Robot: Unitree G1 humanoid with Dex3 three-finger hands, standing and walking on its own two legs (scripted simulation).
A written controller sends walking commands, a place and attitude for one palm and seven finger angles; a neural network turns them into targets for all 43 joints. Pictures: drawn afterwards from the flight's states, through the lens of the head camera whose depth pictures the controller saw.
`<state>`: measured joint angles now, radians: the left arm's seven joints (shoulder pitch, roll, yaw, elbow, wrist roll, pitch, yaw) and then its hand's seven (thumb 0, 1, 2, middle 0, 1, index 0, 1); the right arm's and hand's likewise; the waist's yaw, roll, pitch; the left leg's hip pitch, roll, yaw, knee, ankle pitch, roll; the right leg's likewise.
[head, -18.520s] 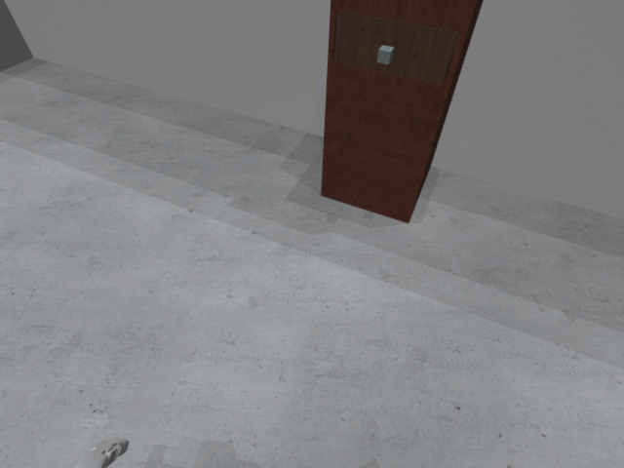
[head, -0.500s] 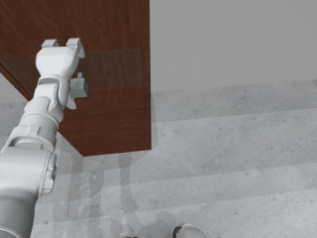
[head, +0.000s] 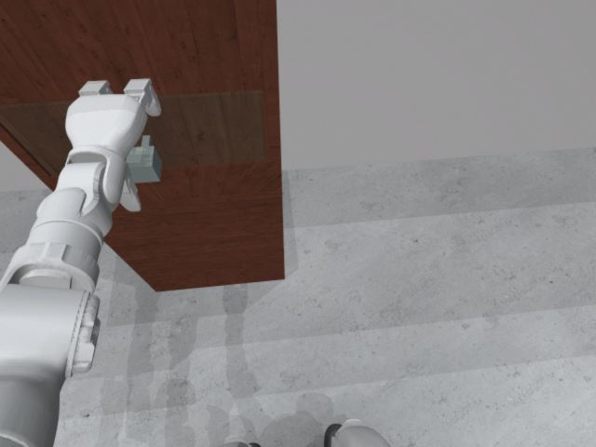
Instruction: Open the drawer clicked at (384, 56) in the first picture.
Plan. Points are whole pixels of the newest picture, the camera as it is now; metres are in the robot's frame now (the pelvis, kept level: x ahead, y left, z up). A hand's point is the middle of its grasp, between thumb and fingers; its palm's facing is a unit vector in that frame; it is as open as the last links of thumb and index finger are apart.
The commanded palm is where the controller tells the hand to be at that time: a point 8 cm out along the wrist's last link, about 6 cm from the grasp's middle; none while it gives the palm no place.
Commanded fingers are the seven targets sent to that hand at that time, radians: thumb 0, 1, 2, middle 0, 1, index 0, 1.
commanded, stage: move the hooked fingers above the handle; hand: left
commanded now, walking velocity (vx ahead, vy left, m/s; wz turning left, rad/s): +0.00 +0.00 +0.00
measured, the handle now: (145, 155) +0.56 +0.21 -0.01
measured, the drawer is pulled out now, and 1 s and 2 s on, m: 0.00 0.00 0.00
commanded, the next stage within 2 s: lower the fingers behind the handle in 0.64 s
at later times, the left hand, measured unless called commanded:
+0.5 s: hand (112, 166) +0.50 +0.23 +0.05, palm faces -0.11 +0.01 -0.99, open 13.8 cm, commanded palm +0.50 +0.22 +0.11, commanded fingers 0.00 -0.50 0.30 -0.30 -1.20 -0.30 -1.20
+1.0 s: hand (121, 150) +0.51 +0.21 +0.06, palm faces -0.11 +0.02 -0.99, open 13.8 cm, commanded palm +0.50 +0.22 +0.10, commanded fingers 0.00 -0.50 0.30 -0.30 -1.20 -0.30 -1.20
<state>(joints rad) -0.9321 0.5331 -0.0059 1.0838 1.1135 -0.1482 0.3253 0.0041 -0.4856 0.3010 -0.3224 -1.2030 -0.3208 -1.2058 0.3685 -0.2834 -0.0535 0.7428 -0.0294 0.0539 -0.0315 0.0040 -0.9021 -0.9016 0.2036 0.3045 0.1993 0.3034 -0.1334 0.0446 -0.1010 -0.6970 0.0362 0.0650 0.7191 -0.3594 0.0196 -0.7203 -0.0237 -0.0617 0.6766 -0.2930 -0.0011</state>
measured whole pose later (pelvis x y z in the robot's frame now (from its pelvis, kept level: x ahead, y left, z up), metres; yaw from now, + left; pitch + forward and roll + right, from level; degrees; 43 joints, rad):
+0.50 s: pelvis +0.00 +0.00 +0.00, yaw +0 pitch +19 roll -1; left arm -0.91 0.57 -0.04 1.10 1.09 -0.15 0.22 0.00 -0.48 0.30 -0.32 -1.20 -0.32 -1.21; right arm 0.38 -0.28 -0.05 0.71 -0.01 0.05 -0.05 0.00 -0.90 -0.90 0.20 0.30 0.20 0.30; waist -0.12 0.04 -0.08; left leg -0.68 0.04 0.07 0.70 -0.35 0.02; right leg -0.70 -0.02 -0.06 0.66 -0.28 0.00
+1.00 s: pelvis -0.01 +0.00 +0.00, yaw -1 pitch +18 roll -1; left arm -1.02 0.55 -0.04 1.24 1.10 -0.02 0.23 0.01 -0.49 0.30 -0.33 -1.21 -0.31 -1.22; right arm 0.35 -0.26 -0.01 0.70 0.00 0.06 -0.04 0.00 -0.90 -0.90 0.20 0.30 0.20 0.30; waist -0.16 0.05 -0.10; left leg -0.68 0.04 0.09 0.70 -0.35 0.03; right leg -0.71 -0.02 -0.03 0.66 -0.27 0.01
